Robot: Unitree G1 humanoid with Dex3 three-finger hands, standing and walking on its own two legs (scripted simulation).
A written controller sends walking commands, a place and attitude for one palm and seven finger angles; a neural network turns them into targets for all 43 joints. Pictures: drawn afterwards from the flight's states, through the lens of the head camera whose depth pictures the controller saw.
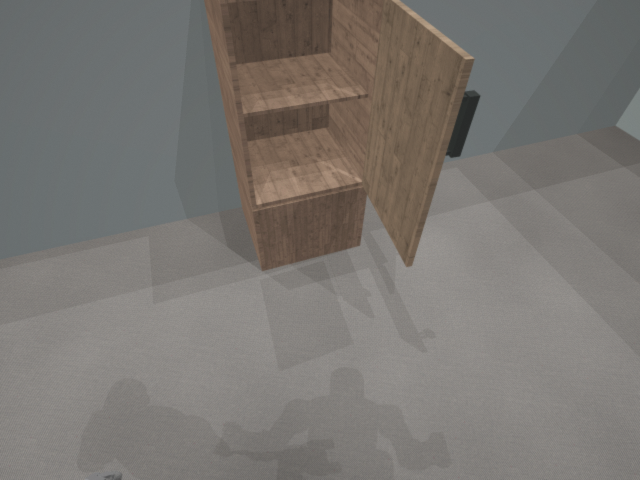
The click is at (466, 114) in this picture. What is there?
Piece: cupboard door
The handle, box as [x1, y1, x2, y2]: [445, 90, 479, 157]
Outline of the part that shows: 474,90 465,91 445,155 448,154 452,157 458,156 460,154 479,98 479,95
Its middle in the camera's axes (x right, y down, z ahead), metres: +0.29 -0.24 +0.85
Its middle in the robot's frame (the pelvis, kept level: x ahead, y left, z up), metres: +0.82 -0.24 +0.02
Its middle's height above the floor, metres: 0.79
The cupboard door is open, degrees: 86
